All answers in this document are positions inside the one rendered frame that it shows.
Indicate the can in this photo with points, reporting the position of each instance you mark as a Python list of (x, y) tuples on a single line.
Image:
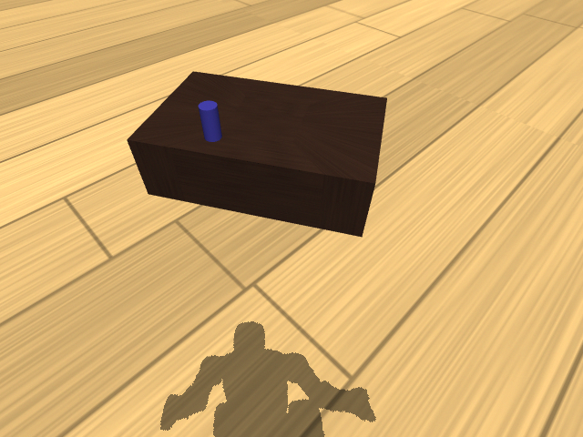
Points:
[(210, 120)]

